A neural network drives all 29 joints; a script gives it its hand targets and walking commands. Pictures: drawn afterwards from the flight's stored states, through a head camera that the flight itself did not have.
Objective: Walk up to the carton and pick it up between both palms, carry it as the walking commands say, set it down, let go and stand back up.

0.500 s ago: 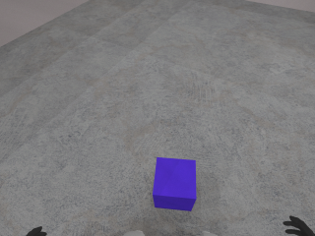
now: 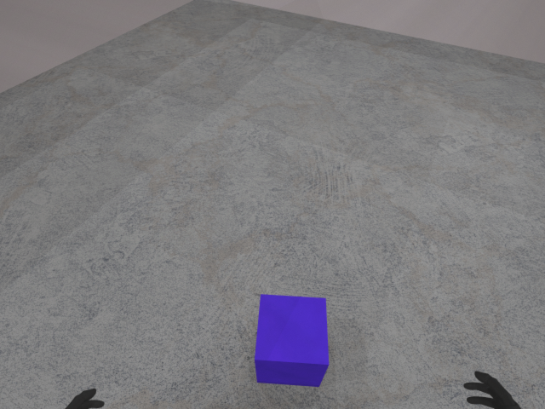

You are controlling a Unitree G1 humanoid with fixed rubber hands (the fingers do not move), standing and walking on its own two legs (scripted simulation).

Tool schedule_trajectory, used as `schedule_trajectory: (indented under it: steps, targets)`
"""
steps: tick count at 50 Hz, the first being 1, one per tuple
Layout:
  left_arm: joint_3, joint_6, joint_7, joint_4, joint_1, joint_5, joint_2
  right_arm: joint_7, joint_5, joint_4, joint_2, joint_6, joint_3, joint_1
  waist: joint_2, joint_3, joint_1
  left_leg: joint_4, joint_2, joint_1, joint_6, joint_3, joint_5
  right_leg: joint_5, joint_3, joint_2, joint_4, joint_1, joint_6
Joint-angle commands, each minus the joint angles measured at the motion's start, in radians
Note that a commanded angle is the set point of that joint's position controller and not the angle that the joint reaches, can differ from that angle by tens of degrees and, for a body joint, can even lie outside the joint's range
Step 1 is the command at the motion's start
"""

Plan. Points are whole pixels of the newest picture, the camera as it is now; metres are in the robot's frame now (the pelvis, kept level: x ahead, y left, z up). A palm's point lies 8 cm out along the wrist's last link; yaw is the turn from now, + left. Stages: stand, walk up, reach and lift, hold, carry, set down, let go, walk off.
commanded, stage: walk up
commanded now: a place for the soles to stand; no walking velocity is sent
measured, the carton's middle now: (290, 341) +0.45 -0.03 -0.65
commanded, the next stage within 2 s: stand in 0.90 s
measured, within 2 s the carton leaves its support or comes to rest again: neither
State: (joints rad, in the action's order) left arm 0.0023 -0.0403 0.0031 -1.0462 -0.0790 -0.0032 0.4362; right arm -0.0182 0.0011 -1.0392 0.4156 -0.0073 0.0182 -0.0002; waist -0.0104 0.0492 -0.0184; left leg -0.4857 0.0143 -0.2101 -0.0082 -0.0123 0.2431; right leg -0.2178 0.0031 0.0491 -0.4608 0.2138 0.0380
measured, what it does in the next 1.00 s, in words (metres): steps on the spot: left foot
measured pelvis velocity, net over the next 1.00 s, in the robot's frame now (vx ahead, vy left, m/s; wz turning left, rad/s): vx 0.08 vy -0.01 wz -0.05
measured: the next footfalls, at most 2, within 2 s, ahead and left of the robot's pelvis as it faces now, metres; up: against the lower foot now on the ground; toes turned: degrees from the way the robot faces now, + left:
left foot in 0.36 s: +0.14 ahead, +0.10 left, +0.00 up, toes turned -12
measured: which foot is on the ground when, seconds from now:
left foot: down 0.00-0.18, up 0.20-0.34, down 0.36-1.00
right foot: down 0.00-1.00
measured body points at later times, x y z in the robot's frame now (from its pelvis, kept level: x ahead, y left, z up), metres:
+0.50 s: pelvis +0.07 -0.02 +0.00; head +0.10 -0.01 +0.45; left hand +0.16 +0.31 -0.12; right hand +0.20 -0.34 -0.11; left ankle +0.10 +0.10 -0.74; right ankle +0.03 -0.14 -0.74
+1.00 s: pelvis +0.08 -0.01 +0.01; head +0.09 -0.01 +0.46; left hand +0.21 +0.30 -0.11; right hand +0.18 -0.34 -0.10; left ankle +0.10 +0.10 -0.74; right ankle +0.03 -0.14 -0.74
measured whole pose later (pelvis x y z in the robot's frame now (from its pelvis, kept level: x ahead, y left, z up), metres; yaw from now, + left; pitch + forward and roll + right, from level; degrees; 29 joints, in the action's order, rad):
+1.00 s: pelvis +0.08 -0.01 +0.01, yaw -3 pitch -2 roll +0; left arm 0.01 -0.01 0.00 -1.09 -0.05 -0.01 0.41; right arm 0.00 -0.01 -1.09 0.40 -0.02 0.02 0.03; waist 0.00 0.06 0.00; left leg -0.34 0.02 -0.15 0.01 0.06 0.16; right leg -0.23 0.00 0.02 -0.30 0.03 0.02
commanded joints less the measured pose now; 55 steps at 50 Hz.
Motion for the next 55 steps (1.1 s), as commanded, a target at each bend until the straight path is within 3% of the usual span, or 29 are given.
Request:
schedule_trajectory:
  steps: [1,2,4,5,7,8,9,10,11,12,14,15,16,17,18,19,20,21,22,24,26,28,35,55]
  targets:
    - [0.052,0.002,-0.015,0.057,0.025,-0.020,0.186,-0.001,-0.013,0.036,0.252,-0.027,0.063,0.045,0.057,-0.085,0.034,0.180,0.123,0.067,0.104,-0.171,0.389,-0.285,0.003,-0.005,-0.030,0.083,-0.089]
    - [0.054,0.006,-0.021,0.070,0.039,-0.021,0.170,0.002,-0.016,0.039,0.269,-0.029,0.072,0.067,0.104,-0.022,0.041,0.239,0.174,0.071,0.132,-0.245,0.486,-0.282,-0.026,-0.027,-0.104,0.185,-0.082]
    - [0.058,0.007,-0.028,0.088,0.025,-0.020,0.147,0.005,-0.019,0.069,0.275,-0.033,0.080,0.052,0.149,0.047,0.032,0.286,0.257,0.019,0.177,-0.308,0.425,-0.176,-0.017,-0.004,-0.155,0.223,-0.068]
    - [0.063,0.001,-0.030,0.085,-0.005,-0.022,0.147,0.005,-0.019,0.083,0.268,-0.034,0.078,0.034,0.148,0.033,0.016,0.256,0.248,-0.007,0.177,-0.273,0.349,-0.162,-0.011,0.008,-0.120,0.165,-0.068]
    - [0.075,-0.009,-0.032,0.070,-0.071,-0.031,0.154,0.004,-0.014,0.100,0.231,-0.028,0.065,0.018,0.119,-0.018,-0.016,0.139,0.167,-0.051,0.127,-0.156,0.231,-0.140,-0.028,-0.022,-0.001,0.010,-0.079]
    - [0.084,-0.011,-0.030,0.067,-0.101,-0.036,0.187,0.004,-0.011,0.114,0.200,-0.026,0.056,0.016,0.032,-0.020,-0.032,0.038,0.102,-0.116,0.088,-0.085,0.220,-0.189,0.040,0.008,0.074,-0.055,-0.099]
    - [0.098,-0.013,-0.028,0.069,-0.138,-0.038,0.241,0.006,-0.008,0.133,0.174,-0.028,0.047,0.013,-0.101,-0.004,-0.041,-0.156,0.016,-0.256,0.051,-0.002,0.213,-0.293,0.236,0.104,0.170,-0.143,-0.151]
    - [0.116,-0.012,-0.024,0.078,-0.164,-0.032,0.305,0.013,-0.008,0.150,0.172,-0.032,0.047,0.015,-0.178,0.012,-0.049,-0.272,-0.032,-0.372,0.031,0.039,0.246,-0.293,0.397,0.235,0.224,-0.197,-0.233]
    - [0.122,-0.014,-0.018,0.102,-0.171,-0.031,0.305,0.017,-0.011,0.152,0.197,-0.035,0.054,0.026,-0.135,0.031,-0.055,-0.356,-0.005,-0.398,0.030,-0.040,0.286,-0.148,0.438,0.302,0.216,-0.193,-0.292]
    - [0.118,-0.014,-0.012,0.118,-0.167,-0.025,0.283,0.016,-0.010,0.152,0.198,-0.039,0.055,0.056,-0.102,0.032,-0.040,-0.363,0.020,-0.386,0.031,-0.064,0.271,0.009,0.392,0.304,0.188,-0.195,-0.307]
    - [0.105,-0.014,-0.006,0.141,-0.129,-0.017,0.250,0.013,-0.017,0.155,0.181,-0.046,0.055,0.083,-0.110,0.004,-0.014,-0.239,0.052,-0.303,0.025,-0.027,0.239,0.247,0.250,0.259,0.135,-0.177,-0.269]
    - [0.092,-0.014,-0.006,0.152,-0.099,-0.014,0.233,0.012,-0.018,0.145,0.171,-0.046,0.055,0.101,-0.115,-0.030,0.003,-0.178,0.037,-0.200,0.023,0.002,0.181,0.379,0.181,0.226,0.094,-0.137,-0.243]
    - [0.081,-0.012,-0.007,0.160,-0.063,-0.007,0.222,0.012,-0.019,0.129,0.161,-0.045,0.057,0.129,-0.105,-0.059,0.030,-0.086,0.015,-0.078,0.026,0.031,0.088,0.465,0.115,0.193,0.041,-0.073,-0.211]
    - [0.074,-0.005,-0.008,0.161,-0.042,0.004,0.214,0.013,-0.020,0.110,0.153,-0.043,0.060,0.165,-0.092,-0.080,0.053,0.021,-0.004,0.035,0.033,0.043,-0.075,0.465,0.078,0.165,-0.009,-0.016,-0.171]
    - [0.061,0.001,-0.008,0.164,-0.048,0.014,0.181,0.016,-0.027,0.106,0.172,-0.041,0.067,0.173,-0.059,-0.096,0.055,0.055,0.024,0.131,0.046,-0.010,-0.211,0.390,0.060,0.138,-0.038,0.048,-0.122]
    - [0.051,0.005,-0.009,0.177,-0.058,0.018,0.149,0.019,-0.032,0.112,0.218,-0.042,0.074,0.178,0.020,-0.118,0.048,0.099,0.146,0.188,0.076,-0.147,-0.298,0.206,0.031,0.085,-0.072,0.102,-0.072]
    - [0.046,0.014,-0.008,0.157,-0.093,0.027,0.141,0.018,-0.015,0.130,0.250,-0.045,0.067,0.108,0.089,-0.116,0.009,0.106,0.247,0.113,0.146,-0.272,-0.327,-0.050,0.001,0.005,-0.079,0.054,-0.035]
    - [0.046,0.019,-0.002,0.133,-0.095,0.020,0.148,0.017,-0.007,0.123,0.242,-0.038,0.061,0.079,0.074,-0.109,0.002,0.100,0.246,0.063,0.164,-0.245,-0.295,-0.122,0.009,0.009,-0.035,-0.020,-0.046]
    - [0.042,0.016,0.000,0.120,-0.091,0.007,0.145,0.016,-0.007,0.117,0.227,-0.032,0.052,0.040,0.062,-0.084,-0.010,0.079,0.202,0.045,0.124,-0.191,-0.278,-0.062,0.018,0.027,0.041,-0.040,-0.056]
    - [0.046,0.006,0.002,0.095,-0.060,0.001,0.182,0.018,0.002,0.098,0.195,-0.025,0.039,0.023,0.041,-0.060,0.012,0.035,0.111,0.055,0.056,-0.079,-0.342,0.178,0.057,0.070,0.083,-0.062,-0.069]
    - [0.043,0.001,0.007,0.076,-0.051,0.008,0.181,0.021,0.006,0.070,0.187,-0.026,0.036,0.037,0.041,-0.111,0.019,0.033,0.112,0.117,0.049,-0.059,-0.440,0.344,0.050,0.082,0.068,-0.099,-0.068]
    - [0.039,0.002,0.011,0.058,-0.031,0.011,0.169,0.021,0.005,0.053,0.180,-0.024,0.035,0.022,0.019,-0.140,0.017,0.033,0.119,0.155,0.058,-0.050,-0.492,0.381,0.040,0.080,0.083,-0.119,-0.060]
    - [0.034,0.011,0.013,0.010,0.032,0.005,0.148,0.022,-0.001,0.013,0.168,-0.017,0.032,-0.042,0.020,-0.124,0.013,0.101,0.129,0.175,0.050,-0.034,-0.465,0.348,0.035,0.081,0.141,-0.142,-0.048]
    - [0.035,0.019,0.000,-0.009,0.058,-0.009,0.144,0.017,-0.012,-0.021,0.162,-0.019,0.033,-0.008,0.012,-0.065,0.022,0.196,0.119,0.147,0.035,-0.042,-0.200,0.100,0.055,0.071,0.214,-0.097,-0.053]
